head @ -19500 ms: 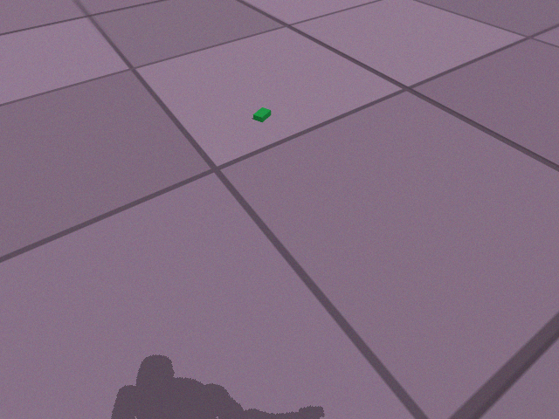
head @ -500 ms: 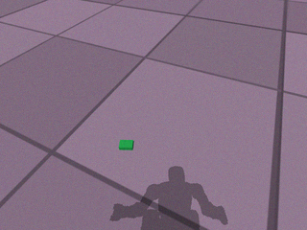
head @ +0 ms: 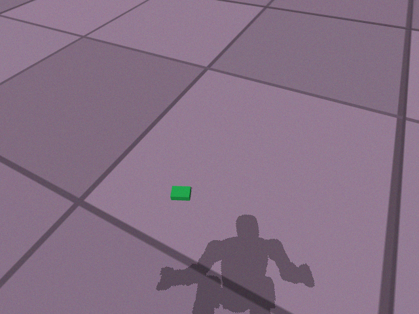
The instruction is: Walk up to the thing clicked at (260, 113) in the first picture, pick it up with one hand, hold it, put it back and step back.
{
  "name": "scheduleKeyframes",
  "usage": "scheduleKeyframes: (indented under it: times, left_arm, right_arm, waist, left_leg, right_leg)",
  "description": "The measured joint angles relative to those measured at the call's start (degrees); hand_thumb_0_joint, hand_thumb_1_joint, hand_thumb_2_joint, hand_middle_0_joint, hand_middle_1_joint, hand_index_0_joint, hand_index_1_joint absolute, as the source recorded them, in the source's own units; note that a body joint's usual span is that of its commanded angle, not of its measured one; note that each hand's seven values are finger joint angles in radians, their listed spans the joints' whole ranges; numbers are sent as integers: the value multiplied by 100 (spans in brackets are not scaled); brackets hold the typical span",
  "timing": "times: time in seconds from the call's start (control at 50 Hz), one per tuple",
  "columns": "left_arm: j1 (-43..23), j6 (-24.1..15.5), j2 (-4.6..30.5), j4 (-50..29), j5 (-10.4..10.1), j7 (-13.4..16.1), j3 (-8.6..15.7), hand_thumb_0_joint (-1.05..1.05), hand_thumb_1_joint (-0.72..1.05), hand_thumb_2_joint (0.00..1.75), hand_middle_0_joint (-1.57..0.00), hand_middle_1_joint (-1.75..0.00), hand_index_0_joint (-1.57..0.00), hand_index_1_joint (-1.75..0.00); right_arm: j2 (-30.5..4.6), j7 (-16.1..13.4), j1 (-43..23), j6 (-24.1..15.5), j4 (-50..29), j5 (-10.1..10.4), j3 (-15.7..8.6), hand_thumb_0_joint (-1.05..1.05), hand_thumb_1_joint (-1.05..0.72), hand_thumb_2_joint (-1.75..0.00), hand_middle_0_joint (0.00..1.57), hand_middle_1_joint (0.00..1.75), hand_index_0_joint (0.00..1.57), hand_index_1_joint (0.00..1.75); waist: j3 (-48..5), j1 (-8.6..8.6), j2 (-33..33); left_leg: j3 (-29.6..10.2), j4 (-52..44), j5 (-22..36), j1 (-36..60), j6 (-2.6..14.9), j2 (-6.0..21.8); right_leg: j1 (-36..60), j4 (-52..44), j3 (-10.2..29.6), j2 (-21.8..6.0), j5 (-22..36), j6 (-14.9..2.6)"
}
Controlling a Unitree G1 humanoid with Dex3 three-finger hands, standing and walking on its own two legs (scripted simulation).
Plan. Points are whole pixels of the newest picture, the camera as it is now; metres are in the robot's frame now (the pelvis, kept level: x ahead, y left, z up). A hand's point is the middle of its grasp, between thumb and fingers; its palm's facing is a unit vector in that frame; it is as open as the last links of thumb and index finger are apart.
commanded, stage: walk up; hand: left
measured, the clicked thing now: (180, 193) +0.84 +0.20 -0.74
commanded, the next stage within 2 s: stand in 0.54 s
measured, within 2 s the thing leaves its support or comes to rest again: neither
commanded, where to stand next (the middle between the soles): +0.44 -0.01 m, yaw -4 degrees
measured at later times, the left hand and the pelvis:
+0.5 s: hand out of the picture +0.11 +0.25 -0.14, palm faces +0.01 -0.94 -0.34, open 7.4 cm; pelvis +0.01 -0.01 +0.02, yaw -1 degrees
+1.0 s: hand out of the picture +0.08 +0.24 -0.13, palm faces -0.04 -0.94 -0.34, open 7.4 cm; pelvis -0.01 -0.01 +0.02, yaw -1 degrees
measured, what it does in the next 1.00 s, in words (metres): stands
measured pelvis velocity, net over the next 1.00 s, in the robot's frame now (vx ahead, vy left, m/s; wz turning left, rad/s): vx -0.01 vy -0.01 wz -0.02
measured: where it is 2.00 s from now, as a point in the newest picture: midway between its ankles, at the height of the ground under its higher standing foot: outside the picture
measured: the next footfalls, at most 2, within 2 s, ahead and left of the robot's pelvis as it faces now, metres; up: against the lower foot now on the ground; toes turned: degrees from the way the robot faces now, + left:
left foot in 1.82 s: +0.17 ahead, +0.15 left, +0.00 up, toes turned +1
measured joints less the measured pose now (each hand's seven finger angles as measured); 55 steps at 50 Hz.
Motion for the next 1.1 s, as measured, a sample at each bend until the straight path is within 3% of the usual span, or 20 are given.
scheduleKeyframes:
  times: [0.08,0.1,0.14,0.16,0.22,0.34,0.5,0.68,1.1]
  left_arm:
    - [-77,132,79,23,-76,1,30,0,90,89,-20,-30,-20,-30]
    - [-84,126,99,19,-73,-10,38,0,90,89,-20,-30,-20,-30]
    - [-65,62,164,8,-63,-30,57,0,90,89,-20,-30,-20,-30]
    - [-72,27,162,40,-55,-20,77,0,90,89,-20,-30,-20,-30]
    - [-13,-10,62,167,-12,-15,45,0,90,89,-20,-30,-20,-30]
    - [5,59,-67,360,-2,-55,-18,0,90,89,-20,-30,-20,-30]
    - [-185,39,-49,382,-21,-43,-13,0,90,89,-20,-30,-20,-30]
    - [-294,77,-104,550,-33,-61,-121,0,90,89,-20,-30,-20,-30]
    - [-18,58,-76,749,-2,-76,-204,0,90,89,-20,-30,-20,-30]
  right_arm:
    - [154,3,8,-31,75,-33,76,0,-90,-90,20,30,20,30]
    - [179,3,-7,-10,100,-47,100,0,-90,-90,20,30,20,30]
    - [214,-4,-69,29,133,-40,148,0,-90,-90,21,30,20,30]
    - [207,-12,-131,48,156,-16,158,0,-90,-90,21,30,20,30]
    - [149,-25,-227,130,204,38,143,0,-90,-90,21,30,20,30]
    - [117,18,-245,99,408,9,140,0,-90,-90,20,30,20,30]
    - [193,7,-349,102,561,6,180,0,-90,-90,20,30,20,30]
    - [165,-4,-370,28,649,67,228,0,-90,-90,20,30,20,30]
    - [138,56,-87,81,892,41,266,0,-90,-90,20,30,20,30]
  waist:
    - [-24,25,-29]
    - [-27,50,-37]
    - [-23,93,-120]
    - [21,90,-99]
    - [-16,21,81]
    - [-182,27,81]
    - [-190,42,-34]
    - [-279,-52,-49]
    - [-348,-79,33]
  left_leg:
    - [-33,-168,-115,96,-4,85]
    - [-26,-212,-101,113,-25,113]
    - [29,-191,-117,95,-77,106]
    - [24,-114,-156,83,-106,137]
    - [-64,-81,-188,86,-151,240]
    - [1,-633,37,375,-125,166]
    - [33,-954,204,536,-130,197]
    - [77,-1422,478,757,-106,135]
    - [21,-1682,754,694,-149,171]
  right_leg:
    - [-261,358,78,188,-658,-153]
    - [-248,181,60,202,-580,-191]
    - [-138,-447,103,152,347,-213]
    - [-97,-538,104,171,551,-139]
    - [-1,-651,18,269,471,-77]
    - [196,-1026,70,203,586,-25]
    - [378,-1432,96,240,816,-22]
    - [545,-1800,133,187,1047,22]
    - [487,-2037,77,228,1292,-21]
